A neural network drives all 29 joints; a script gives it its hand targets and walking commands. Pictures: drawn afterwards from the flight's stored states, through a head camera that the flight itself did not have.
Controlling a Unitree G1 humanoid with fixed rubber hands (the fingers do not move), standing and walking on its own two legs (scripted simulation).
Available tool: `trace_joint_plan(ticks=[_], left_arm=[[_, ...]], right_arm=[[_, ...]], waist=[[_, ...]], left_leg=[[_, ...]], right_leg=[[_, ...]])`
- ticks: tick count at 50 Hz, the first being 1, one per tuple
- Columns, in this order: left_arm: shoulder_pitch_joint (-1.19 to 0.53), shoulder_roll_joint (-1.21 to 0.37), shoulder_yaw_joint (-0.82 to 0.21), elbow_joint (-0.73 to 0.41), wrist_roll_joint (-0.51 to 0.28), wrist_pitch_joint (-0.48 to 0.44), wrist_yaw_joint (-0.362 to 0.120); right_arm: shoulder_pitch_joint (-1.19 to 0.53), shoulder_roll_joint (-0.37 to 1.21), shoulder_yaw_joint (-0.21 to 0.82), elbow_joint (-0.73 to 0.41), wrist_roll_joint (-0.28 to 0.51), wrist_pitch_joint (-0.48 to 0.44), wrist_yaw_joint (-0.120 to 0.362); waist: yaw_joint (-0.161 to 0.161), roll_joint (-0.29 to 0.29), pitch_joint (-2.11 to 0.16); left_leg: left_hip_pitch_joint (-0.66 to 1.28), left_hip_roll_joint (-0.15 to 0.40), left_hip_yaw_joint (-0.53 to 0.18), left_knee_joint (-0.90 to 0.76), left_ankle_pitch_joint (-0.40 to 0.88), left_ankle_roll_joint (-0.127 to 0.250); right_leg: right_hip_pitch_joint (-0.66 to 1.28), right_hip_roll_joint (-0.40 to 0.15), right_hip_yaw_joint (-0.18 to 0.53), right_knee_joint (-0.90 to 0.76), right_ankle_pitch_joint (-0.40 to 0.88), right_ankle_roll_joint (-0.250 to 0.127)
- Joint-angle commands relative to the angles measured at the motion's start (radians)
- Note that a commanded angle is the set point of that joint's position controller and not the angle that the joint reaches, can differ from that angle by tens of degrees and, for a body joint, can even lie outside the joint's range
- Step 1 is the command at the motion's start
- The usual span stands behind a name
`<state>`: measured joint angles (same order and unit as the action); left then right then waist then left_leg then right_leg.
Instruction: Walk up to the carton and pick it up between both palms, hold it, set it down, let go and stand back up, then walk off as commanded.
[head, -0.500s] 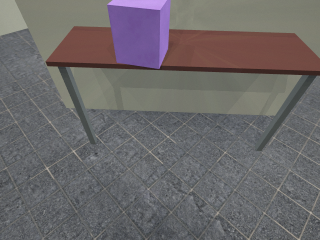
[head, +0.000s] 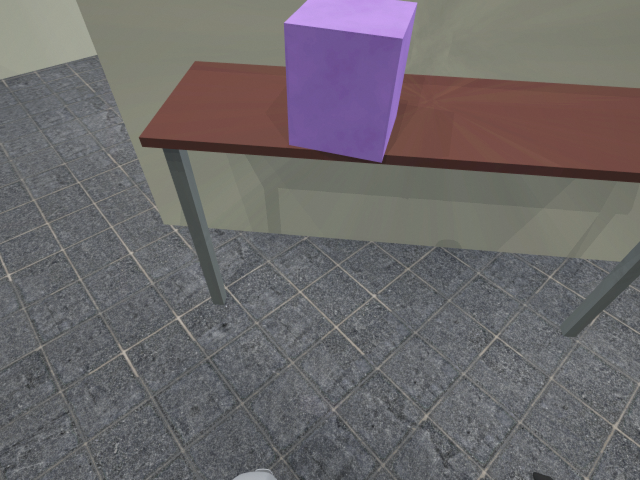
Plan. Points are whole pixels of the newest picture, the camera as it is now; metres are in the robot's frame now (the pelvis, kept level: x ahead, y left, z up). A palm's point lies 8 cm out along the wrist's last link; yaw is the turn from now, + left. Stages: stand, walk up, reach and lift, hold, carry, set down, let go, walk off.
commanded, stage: walk up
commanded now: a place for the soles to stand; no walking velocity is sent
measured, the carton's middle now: (349, 77) +0.86 -0.03 +0.11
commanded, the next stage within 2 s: none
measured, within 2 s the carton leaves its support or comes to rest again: neither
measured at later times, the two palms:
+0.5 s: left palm out of the picture +0.13 +0.33 -0.05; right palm out of the picture +0.16 -0.31 -0.08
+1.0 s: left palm (83, 366) +0.29 +0.36 -0.07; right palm (516, 411) +0.25 -0.27 -0.08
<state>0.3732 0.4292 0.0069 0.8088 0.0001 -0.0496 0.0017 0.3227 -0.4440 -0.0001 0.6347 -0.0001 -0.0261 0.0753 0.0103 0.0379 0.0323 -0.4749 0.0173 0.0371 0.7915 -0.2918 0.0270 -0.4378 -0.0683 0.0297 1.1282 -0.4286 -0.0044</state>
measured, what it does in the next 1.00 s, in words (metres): walks ahead: right foot, then left foot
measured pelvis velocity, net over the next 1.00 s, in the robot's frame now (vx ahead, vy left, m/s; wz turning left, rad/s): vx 0.20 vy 0.04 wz -0.06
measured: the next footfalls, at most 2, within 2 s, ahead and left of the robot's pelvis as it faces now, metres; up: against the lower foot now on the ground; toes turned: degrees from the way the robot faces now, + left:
right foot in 0.32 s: +0.16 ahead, -0.15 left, +0.00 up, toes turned -4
left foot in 0.64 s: +0.28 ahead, +0.18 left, +0.00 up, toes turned -2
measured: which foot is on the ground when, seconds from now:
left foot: down 0.00-0.34, up 0.36-0.62, down 0.64-1.00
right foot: up 0.00-0.30, down 0.32-0.64, up 0.66-0.94, down 0.96-1.00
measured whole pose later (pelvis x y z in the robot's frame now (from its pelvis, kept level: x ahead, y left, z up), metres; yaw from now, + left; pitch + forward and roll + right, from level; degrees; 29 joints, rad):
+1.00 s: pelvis +0.20 +0.04 +0.01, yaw -4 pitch +0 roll +0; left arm 0.31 0.43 0.01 0.82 0.00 -0.09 0.00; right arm 0.36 -0.45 0.00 0.64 0.00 -0.01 0.04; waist -0.01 0.03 0.07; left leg -0.36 0.01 0.03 0.80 -0.40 0.02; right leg -0.42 -0.03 0.02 0.72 -0.27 0.00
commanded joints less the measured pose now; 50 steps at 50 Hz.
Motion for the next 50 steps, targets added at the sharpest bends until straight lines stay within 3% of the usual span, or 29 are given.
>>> trace_joint_plan(ticks=[1,2,4,5,9,12,15,16,17,18,20,21,23,28,29,30,31,32,33,34,35,38,41,42,43,46,48,49,50], left_arm=[[0.034,0.272,0.087,-0.016,-0.003,-0.030,0.003],[0.059,0.276,0.098,0.006,0.001,-0.026,0.001],[0.015,0.268,0.097,0.002,0.003,-0.025,-0.008],[0.010,0.244,0.090,-0.016,0.002,-0.025,-0.011],[-0.011,0.241,0.086,-0.029,0.001,-0.027,-0.007],[0.005,0.228,0.080,-0.025,-0.001,-0.049,0.004],[0.161,0.246,0.100,0.040,0.006,-0.075,0.020],[0.245,0.294,0.123,0.057,0.007,-0.078,0.031],[0.269,0.393,0.154,0.035,0.024,-0.081,0.046],[0.171,0.431,0.156,0.002,0.022,-0.076,0.046],[0.117,0.392,0.150,-0.023,0.008,-0.071,0.047],[0.112,0.371,0.133,-0.007,0.006,-0.072,0.048],[0.099,0.361,0.134,-0.026,0.018,-0.072,0.041],[0.006,0.365,0.134,-0.061,0.020,-0.059,0.023],[0.001,0.347,0.133,-0.045,0.025,-0.051,0.017],[-0.066,0.355,0.131,-0.078,0.019,-0.043,0.011],[-0.046,0.274,0.101,-0.080,0.021,-0.038,0.014],[-0.025,0.179,0.064,-0.080,0.015,-0.034,0.018],[-0.005,0.131,0.047,-0.099,-0.009,-0.029,0.023],[-0.057,0.252,0.075,-0.067,0.000,-0.023,0.032],[-0.098,0.300,0.089,-0.064,-0.003,-0.023,0.029],[0.012,0.268,0.096,-0.033,0.009,-0.041,0.003],[-0.022,0.257,0.092,-0.022,0.012,-0.039,0.000],[-0.048,0.221,0.083,-0.044,0.008,-0.044,0.000],[-0.063,0.204,0.075,-0.046,0.008,-0.052,0.004],[0.015,0.150,0.059,-0.032,0.013,-0.068,0.020],[0.092,0.257,0.072,-0.003,0.022,-0.076,0.039],[0.077,0.316,0.089,-0.020,0.020,-0.074,0.042],[0.080,0.317,0.099,-0.011,0.002,-0.064,0.040]], right_arm=[[0.035,-0.264,-0.153,-0.004,-0.017,-0.038,-0.032],[0.026,-0.273,-0.152,0.007,-0.009,-0.039,-0.032],[0.046,-0.253,-0.146,-0.003,-0.006,-0.039,-0.031],[0.055,-0.251,-0.144,-0.002,-0.009,-0.042,-0.032],[0.083,-0.263,-0.156,-0.016,-0.020,-0.025,-0.023],[0.038,-0.257,-0.146,-0.029,-0.030,-0.007,-0.016],[-0.054,-0.215,-0.129,-0.062,-0.034,0.017,0.003],[-0.040,-0.154,-0.108,-0.071,-0.028,0.017,-0.001],[-0.090,-0.113,-0.096,-0.103,-0.038,0.017,-0.001],[-0.070,-0.178,-0.112,-0.095,-0.048,0.025,-0.009],[-0.036,-0.242,-0.126,-0.055,-0.029,0.014,-0.005],[-0.025,-0.224,-0.131,-0.043,-0.037,0.011,-0.004],[-0.008,-0.200,-0.131,-0.024,-0.035,0.008,0.003],[-0.005,-0.194,-0.136,-0.023,-0.023,-0.008,0.009],[0.017,-0.183,-0.131,0.016,-0.027,-0.013,0.006],[0.141,-0.188,-0.136,0.029,-0.033,-0.016,-0.002],[0.219,-0.221,-0.160,0.060,-0.044,-0.023,-0.017],[0.271,-0.279,-0.173,0.077,-0.053,-0.024,-0.032],[0.204,-0.339,-0.185,0.023,-0.055,-0.028,-0.037],[0.134,-0.398,-0.192,0.006,-0.037,-0.024,-0.037],[0.114,-0.362,-0.172,0.007,-0.031,-0.024,-0.034],[0.060,-0.282,-0.154,0.000,-0.022,-0.033,-0.033],[0.099,-0.273,-0.142,-0.002,-0.016,-0.034,-0.036],[0.098,-0.271,-0.142,0.008,-0.018,-0.032,-0.039],[0.114,-0.266,-0.138,0.006,-0.012,-0.030,-0.041],[0.033,-0.218,-0.118,0.001,0.000,-0.013,-0.050],[0.045,-0.145,-0.095,-0.034,0.026,-0.018,-0.065],[0.037,-0.112,-0.079,-0.065,0.028,-0.014,-0.070],[0.012,-0.164,-0.086,-0.059,0.015,-0.007,-0.085]], waist=[[-0.034,0.105,0.056],[-0.022,0.150,0.067],[-0.037,0.083,0.121],[-0.040,0.137,0.116],[-0.076,0.118,-0.023],[-0.059,0.136,-0.006],[0.027,0.027,-0.092],[0.072,-0.101,-0.125],[0.105,-0.270,-0.051],[0.070,-0.207,-0.044],[0.049,-0.145,0.041],[0.035,-0.123,0.037],[0.033,-0.200,-0.032],[0.016,-0.304,-0.019],[0.005,-0.275,-0.035],[-0.068,-0.270,-0.104],[-0.099,-0.123,-0.139],[-0.129,0.163,-0.110],[-0.086,0.246,-0.046],[-0.093,0.095,0.002],[-0.074,0.037,0.126],[-0.033,0.146,0.123],[-0.053,0.072,0.023],[-0.053,0.143,0.036],[-0.048,0.106,0.045],[-0.003,0.131,-0.044],[0.031,-0.025,-0.185],[0.041,-0.192,-0.212],[0.057,-0.238,-0.223]], left_leg=[[0.191,0.235,-0.475,-0.581,-0.429,0.084],[0.201,0.245,-0.455,-0.573,-0.382,0.087],[0.178,0.217,-0.388,-0.593,-0.337,0.078],[0.205,0.201,-0.328,-0.581,-0.287,0.080],[0.407,0.221,-0.331,-0.519,-0.236,0.128],[0.327,0.230,-0.299,-0.451,-0.199,0.207],[0.073,0.157,-0.128,-0.244,-0.297,0.157],[-0.077,0.092,-0.062,-0.050,-0.352,0.101],[-0.311,-0.033,0.036,0.200,-0.292,0.013],[-0.357,-0.015,-0.083,0.301,-0.272,-0.001],[-0.372,0.037,-0.136,0.268,-0.193,0.003],[-0.352,0.056,-0.146,0.258,-0.144,-0.005],[-0.263,0.039,-0.093,0.219,-0.126,-0.007],[-0.070,0.024,-0.013,-0.038,-0.137,-0.007],[-0.010,-0.006,0.031,-0.086,-0.108,0.000],[0.163,-0.014,0.045,-0.203,-0.041,0.014],[0.361,-0.025,0.013,-0.255,-0.015,0.013],[0.471,0.040,-0.165,-0.362,-0.088,0.019],[0.426,0.293,-0.651,-0.562,-0.498,0.105],[0.246,0.378,-0.771,-0.636,-0.718,0.192],[0.188,0.336,-0.745,-0.627,-0.722,0.218],[0.216,0.228,-0.468,-0.519,-0.358,0.183],[0.349,0.229,-0.394,-0.427,-0.015,0.194],[0.367,0.244,-0.352,-0.384,0.114,0.224],[0.342,0.270,-0.359,-0.358,0.259,0.242],[0.295,0.138,-0.116,-0.088,0.662,0.149],[0.106,0.058,-0.058,0.097,0.521,0.034],[-0.058,-0.011,-0.026,0.187,0.143,-0.011],[-0.097,-0.024,-0.072,0.232,-0.278,-0.008]], right_leg=[[-0.243,-0.023,0.013,0.022,0.102,-0.028],[-0.228,-0.024,0.006,-0.014,0.122,-0.013],[-0.186,-0.008,-0.005,-0.111,0.120,-0.006],[-0.176,0.003,-0.027,-0.182,0.109,0.001],[-0.165,0.012,-0.057,-0.314,0.006,0.002],[-0.098,0.008,-0.073,-0.434,-0.003,-0.023],[0.315,0.047,-0.102,-0.632,0.174,-0.042],[0.442,0.011,0.016,-0.649,0.105,-0.052],[0.432,-0.241,0.533,-0.857,-0.329,-0.157],[0.378,-0.337,0.755,-0.914,-0.549,-0.237],[0.376,-0.308,0.627,-0.824,-0.338,-0.279],[0.339,-0.262,0.540,-0.810,-0.256,-0.253],[0.308,-0.198,0.383,-0.760,-0.117,-0.242],[0.128,-0.171,0.230,-0.711,-0.102,-0.228],[0.120,-0.158,0.225,-0.678,-0.056,-0.214],[0.087,-0.146,0.157,-0.553,0.007,-0.177],[-0.065,-0.100,0.099,-0.374,0.027,-0.142],[-0.233,0.002,-0.012,-0.138,-0.050,-0.086],[-0.460,0.090,-0.052,0.007,-0.086,-0.039],[-0.402,0.019,0.034,0.028,-0.087,-0.044],[-0.400,0.000,0.016,0.054,-0.045,-0.032],[-0.269,-0.021,-0.008,-0.098,0.022,-0.016],[-0.191,0.011,-0.032,-0.189,-0.023,0.001],[-0.208,0.013,-0.050,-0.275,-0.094,-0.015],[-0.163,0.019,-0.050,-0.309,-0.070,-0.023],[0.086,0.069,-0.141,-0.616,0.228,-0.045],[0.372,-0.036,0.071,-0.558,0.672,-0.117],[0.431,-0.227,0.386,-0.588,0.746,-0.210],[0.460,-0.319,0.482,-0.588,0.841,-0.324]])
